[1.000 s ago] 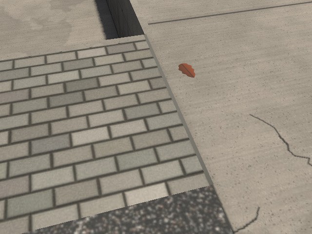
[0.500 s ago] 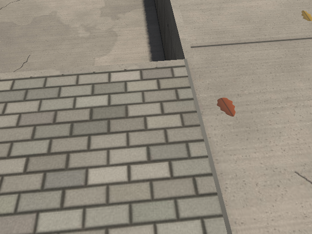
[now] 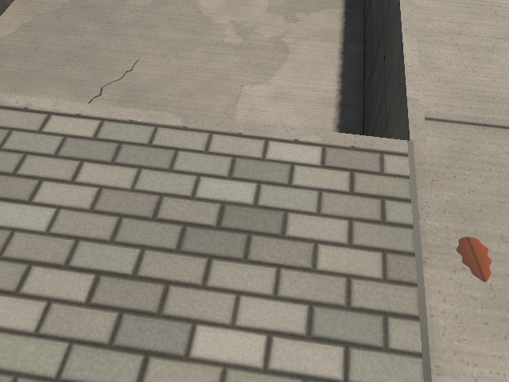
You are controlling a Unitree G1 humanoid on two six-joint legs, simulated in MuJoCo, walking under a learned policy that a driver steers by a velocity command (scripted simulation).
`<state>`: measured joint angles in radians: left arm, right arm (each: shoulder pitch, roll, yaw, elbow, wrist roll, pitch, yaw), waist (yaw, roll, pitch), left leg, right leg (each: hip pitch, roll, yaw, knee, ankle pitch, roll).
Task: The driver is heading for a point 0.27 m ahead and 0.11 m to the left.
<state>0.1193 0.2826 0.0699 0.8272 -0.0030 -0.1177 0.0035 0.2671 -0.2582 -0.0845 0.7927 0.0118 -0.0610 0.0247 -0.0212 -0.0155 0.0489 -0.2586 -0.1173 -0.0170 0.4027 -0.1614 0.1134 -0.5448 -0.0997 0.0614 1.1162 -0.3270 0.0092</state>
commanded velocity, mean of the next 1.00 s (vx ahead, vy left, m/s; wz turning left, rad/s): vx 0.17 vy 0.00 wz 0.19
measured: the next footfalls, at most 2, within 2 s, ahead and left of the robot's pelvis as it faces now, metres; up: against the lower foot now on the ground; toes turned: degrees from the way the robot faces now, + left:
right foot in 0.28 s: +0.36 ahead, -0.13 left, +0.00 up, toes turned +9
left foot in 0.60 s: +0.28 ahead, +0.11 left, +0.00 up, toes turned +8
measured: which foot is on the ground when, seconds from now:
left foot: down 0.00-0.28, up 0.30-0.58, down 0.60-1.00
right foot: up 0.00-0.26, down 0.28-1.00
